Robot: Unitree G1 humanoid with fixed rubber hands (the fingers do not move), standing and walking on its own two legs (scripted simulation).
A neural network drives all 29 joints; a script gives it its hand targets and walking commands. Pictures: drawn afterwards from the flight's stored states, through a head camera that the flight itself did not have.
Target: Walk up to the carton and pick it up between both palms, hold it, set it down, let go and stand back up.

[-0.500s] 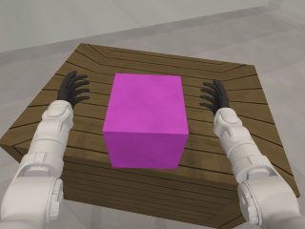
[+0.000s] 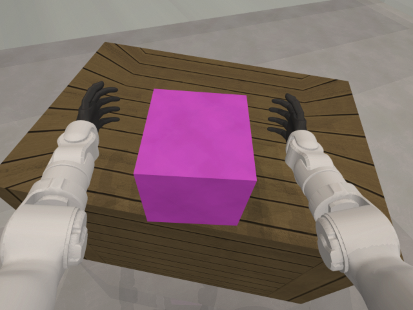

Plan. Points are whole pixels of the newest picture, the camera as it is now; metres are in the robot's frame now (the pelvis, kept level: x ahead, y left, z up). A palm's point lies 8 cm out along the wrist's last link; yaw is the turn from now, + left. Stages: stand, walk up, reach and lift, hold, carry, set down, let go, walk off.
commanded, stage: reach and lift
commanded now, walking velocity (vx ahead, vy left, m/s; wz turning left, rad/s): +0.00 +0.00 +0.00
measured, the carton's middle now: (196, 158) +0.45 +0.04 -0.01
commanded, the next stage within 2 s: none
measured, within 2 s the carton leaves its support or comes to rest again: neither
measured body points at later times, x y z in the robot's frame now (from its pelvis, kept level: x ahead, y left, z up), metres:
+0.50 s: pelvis -0.02 +0.00 -0.03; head +0.08 +0.03 +0.40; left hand +0.44 +0.24 +0.02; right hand +0.45 -0.16 +0.02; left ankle +0.00 +0.09 -0.74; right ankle -0.02 -0.09 -0.74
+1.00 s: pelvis -0.02 +0.01 -0.03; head +0.08 +0.04 +0.40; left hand +0.45 +0.20 +0.02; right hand +0.44 -0.12 +0.02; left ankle +0.00 +0.09 -0.74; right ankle -0.02 -0.09 -0.74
